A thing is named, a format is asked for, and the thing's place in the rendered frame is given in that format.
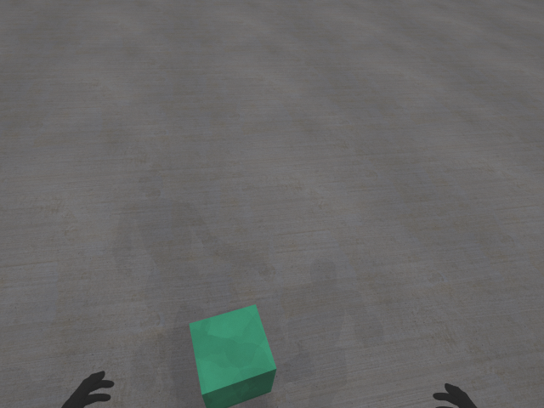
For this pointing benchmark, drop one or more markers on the robot right hand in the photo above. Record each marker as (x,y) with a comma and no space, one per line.
(454,396)

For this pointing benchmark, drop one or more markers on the carton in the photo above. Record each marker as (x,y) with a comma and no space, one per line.
(233,357)

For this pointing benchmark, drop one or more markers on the robot left hand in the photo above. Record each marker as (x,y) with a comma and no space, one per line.
(81,396)

